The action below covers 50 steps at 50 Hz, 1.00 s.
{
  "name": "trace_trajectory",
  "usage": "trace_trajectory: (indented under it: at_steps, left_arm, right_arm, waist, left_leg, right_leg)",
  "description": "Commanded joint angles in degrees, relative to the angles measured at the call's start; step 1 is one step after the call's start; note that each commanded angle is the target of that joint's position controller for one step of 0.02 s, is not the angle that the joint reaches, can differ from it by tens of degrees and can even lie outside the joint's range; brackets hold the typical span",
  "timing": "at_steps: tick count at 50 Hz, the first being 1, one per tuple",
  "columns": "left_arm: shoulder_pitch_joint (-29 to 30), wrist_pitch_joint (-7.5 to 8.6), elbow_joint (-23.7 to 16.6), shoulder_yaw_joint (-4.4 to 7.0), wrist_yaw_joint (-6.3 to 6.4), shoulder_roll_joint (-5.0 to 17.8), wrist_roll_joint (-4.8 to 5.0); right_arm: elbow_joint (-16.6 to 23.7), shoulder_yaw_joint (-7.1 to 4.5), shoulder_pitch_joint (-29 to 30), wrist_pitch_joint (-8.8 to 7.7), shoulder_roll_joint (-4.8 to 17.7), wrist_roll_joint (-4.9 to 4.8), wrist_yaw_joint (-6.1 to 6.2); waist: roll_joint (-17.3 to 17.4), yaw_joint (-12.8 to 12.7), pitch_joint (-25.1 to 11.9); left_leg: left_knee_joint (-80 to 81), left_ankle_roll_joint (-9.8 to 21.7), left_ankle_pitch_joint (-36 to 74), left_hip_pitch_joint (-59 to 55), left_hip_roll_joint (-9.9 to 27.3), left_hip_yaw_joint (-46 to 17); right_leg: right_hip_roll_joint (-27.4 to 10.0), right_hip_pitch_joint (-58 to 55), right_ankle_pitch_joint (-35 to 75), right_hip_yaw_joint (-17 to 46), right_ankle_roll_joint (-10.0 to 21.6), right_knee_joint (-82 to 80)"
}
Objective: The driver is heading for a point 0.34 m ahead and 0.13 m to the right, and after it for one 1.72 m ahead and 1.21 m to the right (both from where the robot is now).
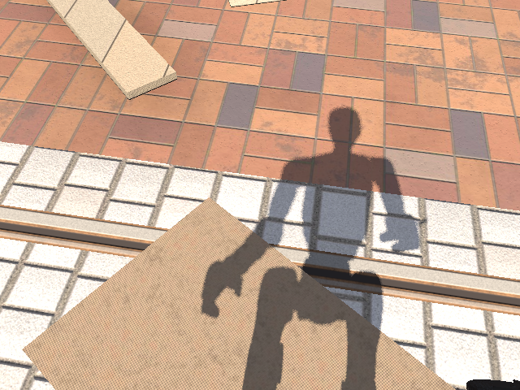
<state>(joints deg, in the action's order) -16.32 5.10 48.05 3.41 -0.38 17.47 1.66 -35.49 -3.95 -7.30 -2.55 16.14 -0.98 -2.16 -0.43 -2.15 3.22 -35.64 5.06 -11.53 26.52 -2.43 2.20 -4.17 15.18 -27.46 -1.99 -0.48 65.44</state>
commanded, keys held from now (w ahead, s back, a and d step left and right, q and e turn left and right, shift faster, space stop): w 0.08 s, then w+e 0.92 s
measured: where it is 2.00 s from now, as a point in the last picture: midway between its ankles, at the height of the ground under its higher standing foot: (413, 213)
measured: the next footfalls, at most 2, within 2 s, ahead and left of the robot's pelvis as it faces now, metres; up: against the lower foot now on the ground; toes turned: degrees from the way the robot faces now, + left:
right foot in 0.48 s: +0.43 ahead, -0.15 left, +0.00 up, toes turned -9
left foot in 0.94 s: +0.73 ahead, -0.02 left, +0.00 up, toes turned -28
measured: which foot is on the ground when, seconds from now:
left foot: down 0.00-0.48, up 0.50-0.92, down 0.94-1.00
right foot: up 0.00-0.46, down 0.48-0.94, up 0.96-1.00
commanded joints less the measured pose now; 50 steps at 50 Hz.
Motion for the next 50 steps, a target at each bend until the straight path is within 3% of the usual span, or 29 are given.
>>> trace_trajectory:
  at_steps: [1,2,5,8,12,18,19,21,22,23,24,25,26,27,28,29,30,32,34,38,42,44,46,47,48,49,50]
  left_arm:
    - [5.4,2.83,-6.8,0.87,0.05,6.9,-0.51]
    - [3.9,2.14,-6.3,1.19,0.04,7.1,-1.01]
    - [1.1,0.05,-5.1,0.95,-0.07,4.9,-1.25]
    - [5.0,-0.86,-5.9,0.48,0.03,3.4,-1.26]
    - [10.6,-0.50,-7.0,-0.07,-0.93,2.1,-0.57]
    - [17.5,-0.16,-11.1,-0.51,-3.09,1.5,-0.38]
    - [17.6,-0.11,-11.7,-0.48,-3.53,1.6,-0.48]
    - [14.8,-0.27,-12.2,0.14,-3.96,2.9,-0.75]
    - [10.8,-0.53,-11.7,0.98,-3.84,4.5,-0.87]
    - [2.8,-0.68,-10.0,2.36,-3.46,6.9,-0.90]
    - [-6.1,-0.99,-8.6,3.92,-2.58,11.0,-0.88]
    - [-8.0,-0.81,-8.7,5.01,-2.26,16.5,-0.56]
    - [-10.1,-0.75,-9.0,3.72,-2.08,11.5,-0.30]
    - [-8.0,-0.81,-9.1,3.06,-1.73,9.3,-0.76]
    - [-4.3,-0.86,-10.0,2.75,-1.50,8.4,-0.75]
    - [-0.8,-0.98,-10.9,2.32,-1.44,7.0,-0.87]
    - [1.2,-0.94,-11.8,1.84,-1.23,5.9,-1.53]
    - [2.8,-0.96,-12.5,1.88,-0.92,6.0,-1.37]
    - [2.2,-0.85,-12.2,2.24,-0.27,7.3,-1.16]
    - [-0.3,-1.67,-11.2,2.68,0.82,8.5,-0.38]
    - [-3.9,-2.58,-10.0,2.77,1.09,8.5,0.03]
    - [-3.9,-2.86,-10.0,2.77,1.21,8.2,-0.12]
    - [-2.3,-3.08,-10.5,2.54,1.20,7.1,-0.33]
    - [-1.9,-2.86,-11.2,1.69,1.05,4.6,-0.65]
    - [-3.1,-2.58,-12.3,0.37,0.98,0.8,-1.74]
    - [-10.1,-2.01,-14.3,-0.09,0.92,0.3,0.30]
    - [-8.8,-2.17,-12.2,1.09,1.15,6.3,0.74]
  right_arm:
    - [0.5,-2.18,-9.4,-1.13,7.3,0.26,0.46]
    - [1.0,-1.49,-6.9,-1.33,5.7,0.87,0.52]
    - [-0.1,-1.47,-6.0,-2.39,6.2,0.89,0.78]
    - [-2.3,-1.55,-7.9,-2.97,6.9,1.23,1.47]
    - [-4.4,-1.33,-9.4,-3.12,7.2,1.50,1.96]
    - [-7.9,-1.83,-12.8,-2.19,8.4,0.87,2.34]
    - [-8.1,-1.94,-12.6,-1.79,8.7,0.72,2.55]
    - [-7.7,-2.30,-10.9,-1.00,10.1,0.61,3.19]
    - [-7.5,-2.49,-10.4,-0.51,11.0,0.60,3.62]
    - [-7.2,-2.36,-9.3,-0.02,11.1,0.51,4.03]
    - [-6.3,-1.70,-10.0,-0.34,9.9,1.02,4.50]
    - [-4.1,0.94,-17.4,-2.00,1.9,2.57,3.23]
    - [-4.3,0.64,-12.9,-4.15,5.6,1.43,2.10]
    - [-2.3,-0.02,-7.5,-5.39,8.1,-0.81,1.36]
    - [-1.3,0.46,-4.6,-6.04,7.5,-0.59,1.46]
    - [-1.1,0.17,-3.1,-6.07,7.6,0.76,1.85]
    - [-1.0,-0.29,-4.0,-5.47,8.0,1.37,2.04]
    - [-1.1,-0.28,-6.3,-4.10,7.0,1.80,2.26]
    - [-0.9,0.24,-5.2,-3.18,5.5,2.08,2.62]
    - [0.6,1.28,3.3,-3.32,3.2,1.89,2.36]
    - [1.9,0.71,8.3,-4.22,4.9,0.71,1.46]
    - [1.9,-0.12,7.7,-4.76,6.5,0.47,1.16]
    - [0.5,-1.15,2.2,-5.29,7.7,0.44,1.32]
    - [-0.2,-1.99,-3.5,-5.57,9.5,1.18,1.75]
    - [-1.0,-2.87,-12.2,-5.49,12.8,1.75,2.29]
    - [-3.3,-3.77,-15.3,-4.58,16.4,2.05,1.68]
    - [-1.9,-2.61,-12.9,-4.41,10.5,1.01,1.52]
  waist:
    - [2.3,5.1,-9.9]
    - [3.2,2.9,-8.5]
    - [3.2,0.5,-6.8]
    - [3.0,1.7,-3.8]
    - [3.4,4.5,-1.3]
    - [2.8,7.3,1.6]
    - [3.2,6.9,1.3]
    - [5.2,4.7,-1.7]
    - [6.4,2.5,-4.9]
    - [5.6,-2.1,-9.2]
    - [1.4,-6.0,-14.9]
    - [-14.1,-0.6,-21.8]
    - [-10.1,-4.6,-27.8]
    - [-7.3,-5.3,-19.5]
    - [-1.5,-3.5,-13.9]
    - [1.7,-1.1,-9.2]
    - [0.4,1.1,-8.1]
    - [-1.3,3.2,-6.6]
    - [-1.5,3.3,-5.3]
    - [-3.6,0.0,-4.3]
    - [-5.0,-2.1,-4.7]
    - [-6.0,-1.1,-4.7]
    - [-7.2,2.4,-5.8]
    - [-6.0,5.3,-10.1]
    - [2.5,7.9,-17.8]
    - [22.7,4.0,-21.1]
    - [13.4,5.6,-15.3]
  left_leg:
    - [17.9,11.9,10.0,-29.7,17.1,-25.7]
    - [19.5,11.2,14.1,-23.9,15.4,-22.1]
    - [23.9,11.5,18.7,-17.5,14.3,-16.6]
    - [26.1,10.1,20.7,-17.4,13.5,-10.7]
    - [27.6,6.6,16.5,-18.9,12.0,-4.1]
    - [24.5,5.1,20.3,-30.9,16.6,-0.9]
    - [22.7,4.5,24.4,-32.7,17.2,-0.4]
    - [16.2,2.9,43.0,-34.3,17.0,1.6]
    - [10.0,1.9,53.1,-34.4,16.4,2.6]
    - [-0.9,0.3,56.8,-31.2,14.5,4.7]
    - [-17.0,-1.9,43.4,-18.9,12.4,5.3]
    - [-39.8,-6.2,-8.5,8.0,0.1,2.3]
    - [-46.8,-5.6,-20.2,15.7,-1.4,-8.9]
    - [-46.3,-4.4,-16.1,20.4,2.0,-9.9]
    - [-41.4,-3.8,-11.8,19.4,4.5,-9.0]
    - [-36.1,-4.2,-9.8,16.7,6.1,-8.1]
    - [-33.4,-4.5,-8.5,12.4,7.4,-8.3]
    - [-28.4,-6.2,-8.0,9.5,7.9,-7.4]
    - [-22.3,-8.0,-5.0,8.5,7.5,-5.9]
    - [-4.6,-9.4,11.4,4.0,4.6,-4.9]
    - [4.6,-8.8,14.0,0.9,2.1,-6.2]
    - [7.2,-7.5,10.2,-1.0,1.9,-7.2]
    - [10.5,-5.1,8.3,-8.6,2.0,-6.2]
    - [10.3,-2.6,7.3,-18.7,6.0,-8.9]
    - [10.3,1.0,4.5,-33.1,16.8,-20.0]
    - [16.6,9.6,-11.3,-44.9,27.1,-47.2]
    - [18.7,8.3,-21.5,-41.0,26.0,-46.7]
  right_leg:
    - [-3.5,28.3,6.6,5.0,1.3,5.8]
    - [-4.8,23.9,8.8,5.5,1.1,3.3]
    - [-4.9,20.6,12.7,4.6,-0.5,-1.4]
    - [-5.1,24.7,22.0,4.7,-1.7,-8.6]
    - [-2.9,23.7,34.9,4.0,-0.5,-21.7]
    - [-0.2,28.3,31.1,2.9,2.5,-30.9]
    - [0.4,28.1,28.2,2.0,3.3,-31.5]
    - [3.4,22.3,21.9,-1.4,5.2,-31.6]
    - [5.7,16.5,19.3,-3.3,6.4,-31.1]
    - [8.1,5.2,21.3,-4.2,8.2,-33.7]
    - [2.9,-12.2,25.1,5.3,11.5,-34.4]
    - [-12.4,-34.9,17.9,37.1,23.3,-37.2]
    - [-14.6,-40.2,12.1,49.7,24.4,-45.5]
    - [-13.0,-35.3,12.7,41.1,21.2,-46.7]
    - [-10.8,-26.4,16.7,34.6,19.3,-47.1]
    - [-8.8,-17.6,23.2,29.9,18.3,-48.1]
    - [-7.5,-11.8,28.1,26.9,18.2,-49.4]
    - [-5.7,-5.8,32.1,23.9,18.6,-51.4]
    - [-4.3,-1.0,35.3,20.2,18.3,-52.2]
    - [-0.1,2.5,29.4,15.9,14.4,-51.1]
    - [-1.6,-1.7,22.6,21.2,12.7,-47.3]
    - [-2.9,-4.8,20.6,25.2,11.8,-44.3]
    - [-1.7,-4.7,21.3,26.4,9.9,-39.5]
    - [0.8,-1.8,21.5,23.9,8.0,-31.5]
    - [5.5,5.9,9.0,17.4,5.5,-14.6]
    - [9.9,25.4,-8.2,11.7,3.0,1.0]
    - [5.3,30.9,-4.2,13.1,1.9,7.7]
